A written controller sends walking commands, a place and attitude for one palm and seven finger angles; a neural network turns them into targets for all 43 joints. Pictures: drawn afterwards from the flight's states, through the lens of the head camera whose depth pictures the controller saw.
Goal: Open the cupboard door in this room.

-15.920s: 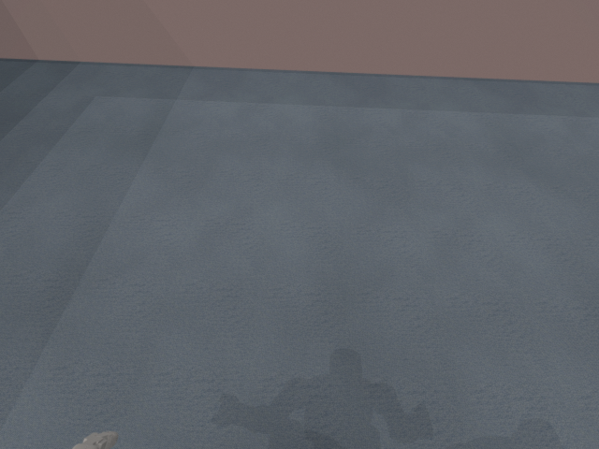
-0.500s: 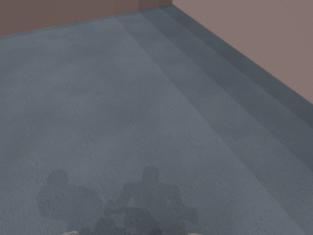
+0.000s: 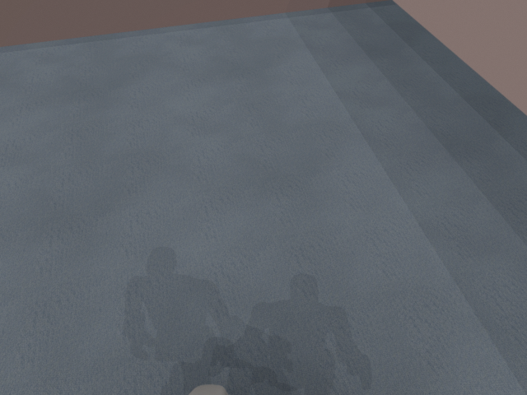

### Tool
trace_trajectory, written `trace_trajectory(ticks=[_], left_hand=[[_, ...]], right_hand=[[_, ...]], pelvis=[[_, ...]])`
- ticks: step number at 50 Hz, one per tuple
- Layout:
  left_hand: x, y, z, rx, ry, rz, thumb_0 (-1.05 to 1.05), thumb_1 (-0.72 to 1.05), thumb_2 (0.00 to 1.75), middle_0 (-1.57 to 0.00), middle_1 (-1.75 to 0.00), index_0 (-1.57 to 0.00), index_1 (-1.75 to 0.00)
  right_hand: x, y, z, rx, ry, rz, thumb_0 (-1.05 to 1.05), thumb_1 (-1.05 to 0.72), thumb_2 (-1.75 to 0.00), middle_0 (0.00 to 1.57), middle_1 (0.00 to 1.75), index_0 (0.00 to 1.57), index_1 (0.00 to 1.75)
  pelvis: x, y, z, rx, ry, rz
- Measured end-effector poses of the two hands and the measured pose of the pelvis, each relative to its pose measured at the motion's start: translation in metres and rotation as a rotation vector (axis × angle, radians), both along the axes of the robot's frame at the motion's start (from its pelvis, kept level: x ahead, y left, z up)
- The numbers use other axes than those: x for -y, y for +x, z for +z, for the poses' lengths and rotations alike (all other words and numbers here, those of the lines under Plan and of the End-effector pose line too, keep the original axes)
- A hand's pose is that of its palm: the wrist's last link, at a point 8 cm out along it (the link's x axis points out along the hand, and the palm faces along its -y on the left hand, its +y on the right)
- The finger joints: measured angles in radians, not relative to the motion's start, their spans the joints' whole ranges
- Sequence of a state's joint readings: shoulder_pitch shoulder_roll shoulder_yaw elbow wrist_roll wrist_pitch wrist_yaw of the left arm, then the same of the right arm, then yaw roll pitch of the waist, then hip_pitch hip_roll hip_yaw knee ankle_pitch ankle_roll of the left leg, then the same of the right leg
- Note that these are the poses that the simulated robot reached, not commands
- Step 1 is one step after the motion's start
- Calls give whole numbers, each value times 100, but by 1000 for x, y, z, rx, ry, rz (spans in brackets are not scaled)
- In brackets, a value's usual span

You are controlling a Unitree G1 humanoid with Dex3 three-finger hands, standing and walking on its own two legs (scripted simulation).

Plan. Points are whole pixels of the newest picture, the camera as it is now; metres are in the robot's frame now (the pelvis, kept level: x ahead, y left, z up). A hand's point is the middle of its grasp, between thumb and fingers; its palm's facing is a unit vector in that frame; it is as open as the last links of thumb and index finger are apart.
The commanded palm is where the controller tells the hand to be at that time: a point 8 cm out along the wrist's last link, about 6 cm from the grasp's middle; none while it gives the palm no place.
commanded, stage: turn or walk to find it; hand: left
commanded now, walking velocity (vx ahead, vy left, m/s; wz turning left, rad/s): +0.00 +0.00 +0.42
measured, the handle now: out of the picture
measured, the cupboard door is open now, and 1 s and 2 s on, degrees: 0 0 0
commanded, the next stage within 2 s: none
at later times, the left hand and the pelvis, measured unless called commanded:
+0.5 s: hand out of the picture +0.05 +0.26 -0.16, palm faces +0.20 -0.95 -0.25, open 7.4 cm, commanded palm none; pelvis -0.01 +0.04 +0.00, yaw +11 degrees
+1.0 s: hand out of the picture -0.06 +0.18 -0.15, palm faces +0.42 -0.86 -0.27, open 7.4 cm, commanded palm none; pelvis -0.02 -0.02 +0.00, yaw +25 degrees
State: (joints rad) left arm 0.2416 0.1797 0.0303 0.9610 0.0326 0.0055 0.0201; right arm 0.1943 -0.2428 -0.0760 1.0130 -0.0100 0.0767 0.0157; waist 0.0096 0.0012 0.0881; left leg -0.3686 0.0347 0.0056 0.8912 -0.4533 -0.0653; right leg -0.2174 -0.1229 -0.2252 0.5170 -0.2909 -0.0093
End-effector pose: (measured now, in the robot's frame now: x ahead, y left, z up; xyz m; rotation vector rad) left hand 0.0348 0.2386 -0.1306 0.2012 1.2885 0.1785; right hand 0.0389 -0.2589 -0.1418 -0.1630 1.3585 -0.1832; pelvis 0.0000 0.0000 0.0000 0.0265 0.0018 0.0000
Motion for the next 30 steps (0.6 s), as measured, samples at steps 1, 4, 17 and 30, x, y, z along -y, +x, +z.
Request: trace_trajectory(ticks=[1, 4, 17, 30], left_hand=[[-6, -8, -3, -14, -3, 17, 0, 90, 90, -21, -30, -20, -30], [-27, -33, -17, -56, -14, 69, 0, 90, 90, -21, -30, -20, -30], [-78, -34, -10, 5, -6, 171, 1, 91, 90, -20, -30, -20, -30], [-44, 13, 12, 162, 41, 161, 1, 91, 90, -20, -30, -20, -30]], right_hand=[[-5, 9, 1, 14, -7, 20, 0, -91, -90, 20, 30, 19, 29], [-22, 39, 5, 79, -31, 83, 0, -91, -90, 20, 30, 19, 29], [-81, 78, 29, 193, -30, 216, 0, -90, -90, 20, 30, 20, 30], [-48, 29, -4, 46, 34, 198, 0, -90, -90, 20, 30, 20, 30]], pelvis=[[-4, -1, -1, -1, -4, 8], [-19, -3, -8, -4, -23, 39], [-49, -8, 4, 10, -50, 131], [-17, -12, -2, -5, -14, 230]])
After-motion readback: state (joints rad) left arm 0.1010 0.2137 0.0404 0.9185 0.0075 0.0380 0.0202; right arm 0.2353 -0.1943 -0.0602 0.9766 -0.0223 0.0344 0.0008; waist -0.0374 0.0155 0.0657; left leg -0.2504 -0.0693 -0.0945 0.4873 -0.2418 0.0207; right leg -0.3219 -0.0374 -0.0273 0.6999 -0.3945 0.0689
